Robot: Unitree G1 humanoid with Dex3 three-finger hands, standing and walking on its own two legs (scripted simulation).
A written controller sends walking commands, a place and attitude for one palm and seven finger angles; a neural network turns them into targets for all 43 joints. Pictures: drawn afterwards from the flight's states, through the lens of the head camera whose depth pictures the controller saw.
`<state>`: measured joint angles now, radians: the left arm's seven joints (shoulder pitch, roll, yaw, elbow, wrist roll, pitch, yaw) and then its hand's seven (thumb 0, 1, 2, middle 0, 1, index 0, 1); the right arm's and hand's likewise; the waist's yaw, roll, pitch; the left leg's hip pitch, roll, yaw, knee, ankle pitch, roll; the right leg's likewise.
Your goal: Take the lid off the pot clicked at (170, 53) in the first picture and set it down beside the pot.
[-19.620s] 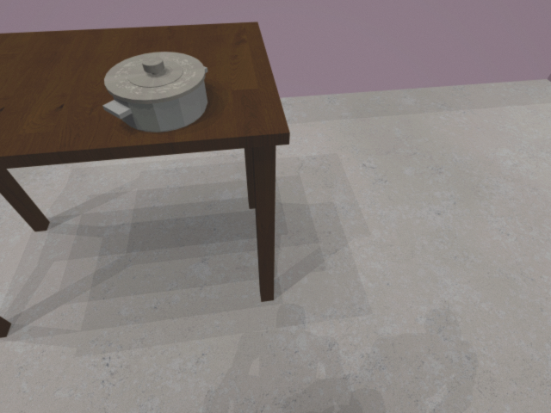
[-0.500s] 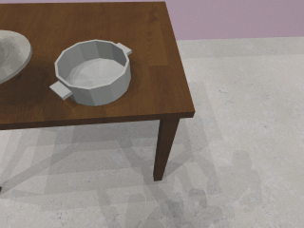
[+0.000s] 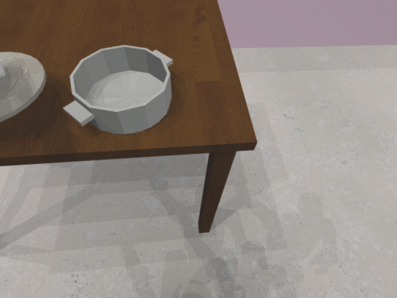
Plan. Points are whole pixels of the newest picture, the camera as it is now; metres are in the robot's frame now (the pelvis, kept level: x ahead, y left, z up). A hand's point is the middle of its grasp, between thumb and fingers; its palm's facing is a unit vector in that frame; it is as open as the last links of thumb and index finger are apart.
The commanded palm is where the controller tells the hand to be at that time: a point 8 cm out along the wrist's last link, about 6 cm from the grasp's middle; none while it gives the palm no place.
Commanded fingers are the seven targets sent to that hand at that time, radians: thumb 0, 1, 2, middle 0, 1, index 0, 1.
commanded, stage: lower the lid onto the table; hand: left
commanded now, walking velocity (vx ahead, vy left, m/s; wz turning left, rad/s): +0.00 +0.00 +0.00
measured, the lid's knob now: out of the picture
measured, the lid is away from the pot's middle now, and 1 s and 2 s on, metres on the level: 0.24 0.22 0.24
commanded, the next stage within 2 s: open the fingers wide in 0.68 s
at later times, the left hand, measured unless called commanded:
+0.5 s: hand out of the picture +0.47 +0.34 +0.15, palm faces -0.44 -0.24 -0.87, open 6.5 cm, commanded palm +0.51 +0.35 +0.22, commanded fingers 0.00 0.86 0.70 -0.88 -1.08 -0.93 -1.05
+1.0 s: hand out of the picture +0.47 +0.33 +0.14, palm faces -0.41 -0.13 -0.90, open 6.5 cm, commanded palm +0.48 +0.34 +0.21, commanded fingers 0.00 0.60 0.68 -0.72 -1.01 -0.76 -0.99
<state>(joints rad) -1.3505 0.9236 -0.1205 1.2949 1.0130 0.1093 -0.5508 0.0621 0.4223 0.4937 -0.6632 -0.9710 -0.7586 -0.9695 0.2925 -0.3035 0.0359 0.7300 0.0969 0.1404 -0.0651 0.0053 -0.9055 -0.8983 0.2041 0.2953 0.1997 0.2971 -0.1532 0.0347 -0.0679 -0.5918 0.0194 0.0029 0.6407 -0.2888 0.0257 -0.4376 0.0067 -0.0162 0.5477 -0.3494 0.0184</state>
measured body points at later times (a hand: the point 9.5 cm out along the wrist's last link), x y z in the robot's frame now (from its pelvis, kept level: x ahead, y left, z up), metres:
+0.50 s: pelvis -0.01 +0.01 -0.01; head +0.08 +0.02 +0.44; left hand +0.49 +0.35 +0.20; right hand -0.01 -0.28 -0.12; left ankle +0.00 +0.10 -0.72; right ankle -0.06 -0.14 -0.72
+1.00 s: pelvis -0.01 +0.01 -0.01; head +0.07 +0.02 +0.43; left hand +0.48 +0.33 +0.19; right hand -0.01 -0.27 -0.13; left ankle +0.00 +0.10 -0.72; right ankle -0.06 -0.14 -0.72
